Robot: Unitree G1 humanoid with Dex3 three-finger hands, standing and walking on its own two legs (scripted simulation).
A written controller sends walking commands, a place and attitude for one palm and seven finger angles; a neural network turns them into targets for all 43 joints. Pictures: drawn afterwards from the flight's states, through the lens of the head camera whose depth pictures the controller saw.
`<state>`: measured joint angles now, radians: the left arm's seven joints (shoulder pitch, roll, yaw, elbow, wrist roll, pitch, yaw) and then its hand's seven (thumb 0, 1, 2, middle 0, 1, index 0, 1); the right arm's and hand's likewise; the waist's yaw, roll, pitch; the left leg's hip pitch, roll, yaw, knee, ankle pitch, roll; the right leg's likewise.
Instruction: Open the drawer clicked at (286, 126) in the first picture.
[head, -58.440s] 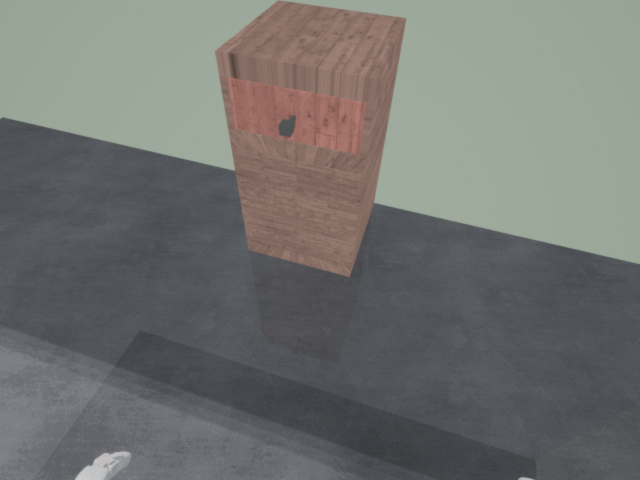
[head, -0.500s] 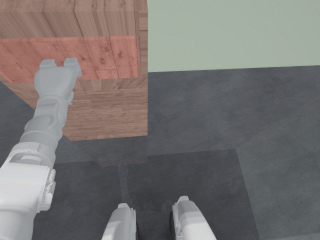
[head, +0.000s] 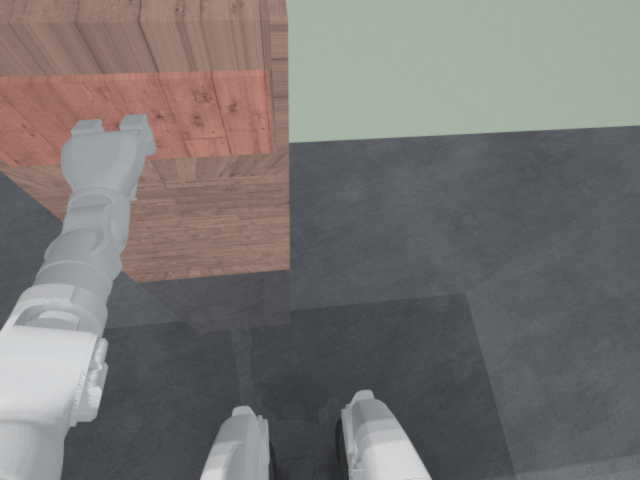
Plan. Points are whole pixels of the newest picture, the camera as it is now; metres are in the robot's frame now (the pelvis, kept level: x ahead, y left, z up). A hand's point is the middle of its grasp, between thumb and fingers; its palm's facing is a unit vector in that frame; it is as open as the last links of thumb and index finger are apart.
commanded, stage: pull the drawer open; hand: left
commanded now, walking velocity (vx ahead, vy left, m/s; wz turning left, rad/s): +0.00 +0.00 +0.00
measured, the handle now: (125, 149) +0.54 +0.22 +0.00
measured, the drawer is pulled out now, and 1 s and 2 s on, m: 0.00 0.03 0.07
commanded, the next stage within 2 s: none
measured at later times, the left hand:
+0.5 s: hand (123, 201) +0.47 +0.23 -0.02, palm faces -0.06 -0.06 -1.00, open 6.4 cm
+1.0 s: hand (122, 203) +0.47 +0.23 -0.02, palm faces -0.06 -0.03 -1.00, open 6.5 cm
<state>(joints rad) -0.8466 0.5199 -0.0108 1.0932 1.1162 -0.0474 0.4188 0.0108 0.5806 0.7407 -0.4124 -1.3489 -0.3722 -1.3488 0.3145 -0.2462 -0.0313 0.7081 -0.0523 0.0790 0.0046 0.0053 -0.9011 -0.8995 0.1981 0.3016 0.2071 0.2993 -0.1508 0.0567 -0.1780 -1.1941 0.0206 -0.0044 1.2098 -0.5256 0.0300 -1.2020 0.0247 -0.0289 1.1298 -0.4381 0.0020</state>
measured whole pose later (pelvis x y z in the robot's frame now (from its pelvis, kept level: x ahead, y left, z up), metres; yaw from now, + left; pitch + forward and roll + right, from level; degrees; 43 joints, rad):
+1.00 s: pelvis +0.02 +0.00 +0.01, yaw +0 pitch +26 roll -2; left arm -0.67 0.42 -0.02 0.99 1.13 -0.04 0.47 0.02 0.58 0.74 -0.41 -1.35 -0.38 -1.35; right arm 0.23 -0.23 -0.04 0.68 -0.06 0.14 0.01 0.00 -0.90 -0.90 0.20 0.30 0.21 0.30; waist -0.09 0.04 -0.18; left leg -1.06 0.01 0.00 1.15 -0.54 0.03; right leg -1.08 0.02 -0.01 1.09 -0.46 0.01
